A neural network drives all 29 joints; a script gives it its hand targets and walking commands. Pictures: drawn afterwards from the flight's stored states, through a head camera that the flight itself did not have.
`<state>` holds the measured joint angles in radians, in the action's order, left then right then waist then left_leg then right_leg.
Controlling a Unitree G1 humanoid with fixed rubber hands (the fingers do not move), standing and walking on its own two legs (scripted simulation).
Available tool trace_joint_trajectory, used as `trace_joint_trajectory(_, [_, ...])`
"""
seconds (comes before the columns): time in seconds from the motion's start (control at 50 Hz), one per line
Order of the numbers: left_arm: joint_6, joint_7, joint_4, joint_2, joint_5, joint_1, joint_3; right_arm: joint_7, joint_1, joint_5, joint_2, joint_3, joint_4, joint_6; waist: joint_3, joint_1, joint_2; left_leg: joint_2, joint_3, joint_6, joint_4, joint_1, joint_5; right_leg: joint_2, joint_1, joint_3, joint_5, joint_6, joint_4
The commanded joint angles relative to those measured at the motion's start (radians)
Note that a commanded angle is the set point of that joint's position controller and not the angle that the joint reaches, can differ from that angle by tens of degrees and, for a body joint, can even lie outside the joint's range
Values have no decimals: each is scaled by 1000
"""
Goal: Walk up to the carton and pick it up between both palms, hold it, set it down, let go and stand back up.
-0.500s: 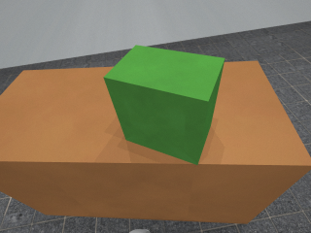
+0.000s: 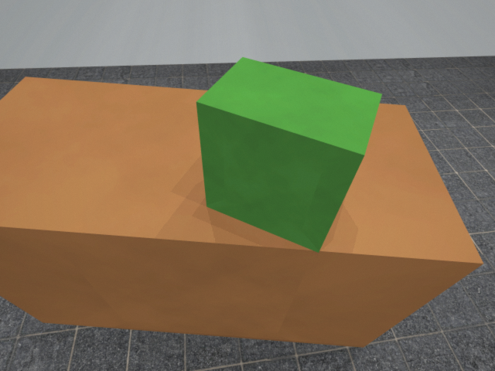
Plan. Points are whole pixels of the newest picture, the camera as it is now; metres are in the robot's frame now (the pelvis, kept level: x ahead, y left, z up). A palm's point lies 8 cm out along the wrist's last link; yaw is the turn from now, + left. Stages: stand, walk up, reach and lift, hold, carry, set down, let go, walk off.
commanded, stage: walk up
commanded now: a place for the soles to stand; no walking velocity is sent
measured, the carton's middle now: (281, 158) +0.48 -0.06 +0.07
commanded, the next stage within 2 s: stand in 1.60 s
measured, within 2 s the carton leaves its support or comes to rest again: neither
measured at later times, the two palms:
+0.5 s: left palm out of the picture +0.08 +0.30 -0.10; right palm out of the picture +0.08 -0.32 -0.10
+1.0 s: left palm out of the picture +0.09 +0.25 -0.08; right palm out of the picture +0.08 -0.37 -0.12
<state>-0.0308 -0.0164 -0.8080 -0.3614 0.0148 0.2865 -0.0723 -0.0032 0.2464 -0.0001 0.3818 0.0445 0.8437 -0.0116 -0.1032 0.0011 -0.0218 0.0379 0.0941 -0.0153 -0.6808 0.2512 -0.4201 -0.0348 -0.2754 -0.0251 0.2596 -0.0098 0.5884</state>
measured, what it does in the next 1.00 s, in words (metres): steps on the spot: right foot, then left foot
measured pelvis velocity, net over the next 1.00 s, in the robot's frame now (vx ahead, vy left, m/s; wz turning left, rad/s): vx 0.02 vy -0.06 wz -0.02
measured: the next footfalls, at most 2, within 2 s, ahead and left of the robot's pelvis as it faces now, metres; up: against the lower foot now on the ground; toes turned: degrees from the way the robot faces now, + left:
right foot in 0.66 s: +0.10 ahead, -0.16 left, +0.00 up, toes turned -2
left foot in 1.00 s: +0.07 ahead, +0.08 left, +0.00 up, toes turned -5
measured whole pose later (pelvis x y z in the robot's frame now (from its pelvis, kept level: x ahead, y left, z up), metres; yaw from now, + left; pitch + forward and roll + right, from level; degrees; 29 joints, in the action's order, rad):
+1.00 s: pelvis +0.02 -0.06 +0.00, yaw -1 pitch -4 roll +1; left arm -0.01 0.00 -0.81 -0.36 0.02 0.27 -0.07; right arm 0.00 0.27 0.00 0.40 0.04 0.84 0.01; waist -0.10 0.00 0.04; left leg 0.02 0.10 -0.01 -0.63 0.24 -0.36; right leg 0.00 -0.31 -0.03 0.27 -0.04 0.64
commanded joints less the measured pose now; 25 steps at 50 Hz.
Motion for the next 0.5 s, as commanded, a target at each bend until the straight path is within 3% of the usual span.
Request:
trace_joint_trajectory(0.0, [-32,-1,40,-280,13,-53,-45,6,40,-18,189,47,-18,49,107,31,-52,-43,-6,-51,88,18,-63,-256,46,270,-57,-196,-118])
trace_joint_trajectory(0.02, [-26,4,49,-226,5,-92,-38,6,51,-26,213,55,-6,58,85,39,-18,-98,111,-69,235,-15,32,-142,-13,139,-41,-108,-36])
trace_joint_trajectory(0.04, [-18,6,51,-182,-7,-91,-25,7,12,-36,256,65,-25,66,82,29,68,-190,326,-104,340,-35,54,-18,-94,50,-15,-43,96])
trace_joint_trajectory(0.06, [-10,5,39,-183,-8,-66,-23,6,-23,-35,310,74,-28,67,43,7,136,-278,472,-156,390,-26,-43,43,-175,15,186,-22,132])
trace_joint_trajectory(0.08, [-3,6,28,-221,-8,-53,-36,0,-42,-41,301,75,-27,63,22,8,99,-289,478,-209,408,46,-181,30,-141,60,289,-30,194])
trace_joint_trajectory(0.1, [-4,9,30,-228,-6,-36,-40,-1,-59,-41,300,72,-39,60,-4,-5,96,-274,418,-220,400,91,-220,21,-112,64,289,-39,204])
trace_joint_trajectory(0.12, [-9,10,31,-221,-5,-32,-40,-1,-63,-42,281,68,-46,56,-4,1,129,-238,369,-197,378,63,-163,15,-109,55,253,-45,170])
trace_joint_trajectory(0.14, [-15,12,24,-215,-2,-24,-41,-1,-62,-42,263,68,-41,55,0,3,145,-216,331,-176,348,34,-41,14,-101,44,187,-38,126])
trace_joint_trajectory(0.18, [-33,4,15,-186,-6,25,-34,-3,-87,-38,249,62,-52,50,82,-30,112,-172,226,-146,219,-18,315,24,32,11,60,-35,-74])
trace_joint_trajectory(0.2, [-43,-4,9,-203,1,41,-36,-5,-89,-24,210,56,-58,46,153,-43,82,-150,167,-107,139,17,418,-8,150,45,-53,-46,-93])
trace_joint_trajectory(0.22, [-53,-9,16,-232,7,63,-40,-5,-89,-19,184,46,-74,45,185,-56,43,-100,111,-73,39,86,432,-83,227,155,-101,-74,-136])
trace_joint_trajectory(0.24, [-61,-13,11,-294,13,61,-45,-4,-78,-13,153,43,-73,44,177,-36,-73,-14,28,-23,-88,166,297,-216,262,348,-179,-144,-181])
trace_joint_trajectory(0.26, [-59,-9,19,-317,4,38,-51,3,-57,-11,164,43,-56,34,127,-20,-91,1,-32,-10,-127,185,-69,-324,228,407,-286,-239,-180])
trace_joint_trajectory(0.28, [-56,-2,22,-312,14,20,-53,3,-58,-14,187,47,-59,30,110,-17,-81,-10,-29,-13,-164,181,-213,-347,186,421,-321,-264,-178])
trace_joint_trajectory(0.3, [-56,-2,23,-304,12,8,-50,1,-50,-11,185,44,-56,32,107,-11,-73,-27,-32,-18,-131,167,-216,-340,171,376,-322,-261,-175])
trace_joint_trajectory(0.32, [-51,-5,35,-297,12,-3,-47,0,-30,-14,179,45,-46,36,106,-2,-67,-40,-37,-20,-28,133,-135,-303,162,329,-345,-233,-141])
trace_joint_trajectory(0.34, [-45,-5,41,-279,5,-40,-40,1,5,-14,167,51,-27,46,116,29,-80,-39,-64,-28,71,40,19,-262,107,248,-369,-184,-102])
trace_joint_trajectory(0.36, [-10,15,80,-262,11,-73,-40,10,107,9,203,65,10,83,144,42,-204,4,-110,-27,185,-70,127,-118,54,132,-237,-149,-29])
trace_joint_trajectory(0.38, [5,23,94,-222,10,-102,-41,21,181,-4,239,81,26,96,143,64,-128,-50,22,-42,247,-172,141,-61,-70,70,-105,-96,115])
trace_joint_trajectory(0.4, [17,28,116,-153,5,-119,-27,30,176,-30,317,100,13,101,102,75,90,-249,430,-94,352,-269,76,56,-314,29,162,-34,315])
trace_joint_trajectory(0.42, [29,21,115,-205,11,-115,-45,33,166,-25,410,120,-4,100,80,74,132,-423,664,-231,417,-208,-84,50,-390,99,376,-18,409])
trace_joint_trajectory(0.44, [40,17,90,-266,4,-105,-61,40,72,-24,390,111,-11,98,3,45,78,-421,604,-273,400,-43,-98,4,-302,191,338,-18,434])
trace_joint_trajectory(0.46, [38,21,89,-262,-1,-86,-64,45,56,-25,345,99,-16,100,-44,18,20,-379,534,-273,351,-51,57,1,-314,176,299,-33,440])
trace_joint_trajectory(0.48, [31,23,90,-248,-4,-76,-66,44,77,-21,314,93,-17,100,-15,19,29,-335,466,-238,310,-86,201,-14,-306,164,273,-35,417])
